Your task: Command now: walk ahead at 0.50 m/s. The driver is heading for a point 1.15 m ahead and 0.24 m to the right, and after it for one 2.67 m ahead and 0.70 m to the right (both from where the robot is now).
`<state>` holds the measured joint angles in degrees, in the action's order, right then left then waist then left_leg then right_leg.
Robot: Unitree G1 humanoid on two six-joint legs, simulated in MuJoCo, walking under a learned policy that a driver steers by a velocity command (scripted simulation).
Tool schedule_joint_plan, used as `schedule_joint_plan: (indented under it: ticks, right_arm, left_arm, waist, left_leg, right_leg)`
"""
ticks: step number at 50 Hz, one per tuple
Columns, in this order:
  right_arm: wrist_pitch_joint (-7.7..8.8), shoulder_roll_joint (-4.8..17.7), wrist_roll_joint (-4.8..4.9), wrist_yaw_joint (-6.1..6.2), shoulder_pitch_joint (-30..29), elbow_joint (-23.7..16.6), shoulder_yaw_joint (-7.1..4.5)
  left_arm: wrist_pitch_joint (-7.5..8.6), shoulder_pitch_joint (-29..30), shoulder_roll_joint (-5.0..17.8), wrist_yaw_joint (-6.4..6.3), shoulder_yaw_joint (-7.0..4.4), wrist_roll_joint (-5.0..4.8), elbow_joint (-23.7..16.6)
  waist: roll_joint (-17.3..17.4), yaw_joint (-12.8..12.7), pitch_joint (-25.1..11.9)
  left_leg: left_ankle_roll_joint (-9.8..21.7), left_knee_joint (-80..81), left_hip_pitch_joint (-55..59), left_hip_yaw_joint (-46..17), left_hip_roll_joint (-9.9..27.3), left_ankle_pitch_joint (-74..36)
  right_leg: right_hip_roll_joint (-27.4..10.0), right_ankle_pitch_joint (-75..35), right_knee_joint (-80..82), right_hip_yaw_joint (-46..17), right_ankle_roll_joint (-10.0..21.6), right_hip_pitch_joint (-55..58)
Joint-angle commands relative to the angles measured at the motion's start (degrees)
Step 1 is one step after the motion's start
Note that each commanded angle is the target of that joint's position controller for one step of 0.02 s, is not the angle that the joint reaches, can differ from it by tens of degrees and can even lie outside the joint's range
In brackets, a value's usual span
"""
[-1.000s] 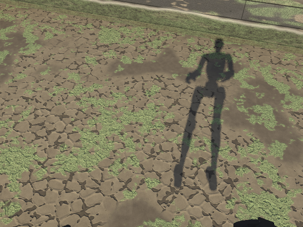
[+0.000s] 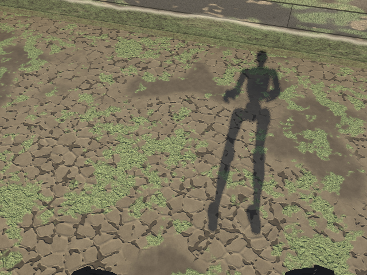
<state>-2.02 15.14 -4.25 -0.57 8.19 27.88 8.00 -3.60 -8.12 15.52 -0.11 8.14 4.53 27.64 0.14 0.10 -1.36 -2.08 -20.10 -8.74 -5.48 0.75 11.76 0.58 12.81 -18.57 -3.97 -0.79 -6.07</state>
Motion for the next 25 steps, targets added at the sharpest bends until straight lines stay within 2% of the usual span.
schedule_joint_plan:
  ticks: [1,10,11,25]
  right_arm:
    - [1.22,4.87,-0.22,0.05,-5.44,-5.34,-1.8]
    - [1.56,5.05,0.05,-0.06,-4.8,-4.27,-2.01]
    - [1.33,5.41,0.31,-0.03,-3.98,-4.56,-2.02]
    - [0.87,5.26,0.06,0.3,-3.75,-4.99,-1.96]
  left_arm:
    - [1.0,5.89,4.93,-0.41,-1.86,0.35,-5.58]
    - [0.98,5.37,5.0,-0.63,-2.04,0.11,-5.08]
    - [0.94,4.11,5.31,-0.43,-2.04,-0.37,-5.16]
    - [0.86,4.24,5.19,-0.2,-1.93,-0.17,-5.09]
  waist:
    - [0.4,0.12,-3.4]
    - [0.23,0.0,-4.23]
    - [0.06,-0.29,-4.67]
    - [0.21,0.1,-4.33]
  left_leg:
    - [2.05,2.63,-1.74,-3.15,3.41,-10.06]
    - [2.3,2.97,-0.96,-3.36,3.61,-12.24]
    - [2.2,2.37,-0.34,-3.23,3.74,-15.7]
    - [1.69,2.38,-0.1,-2.78,3.57,-15.02]
  right_leg:
    - [-3.9,-8.75,1.79,-4.89,1.0,2.23]
    - [-3.95,-11.15,1.7,-5.15,1.21,3.41]
    - [-4.1,-14.07,1.57,-5.03,1.38,4.07]
    - [-3.92,-14.18,1.87,-5.06,1.45,3.77]
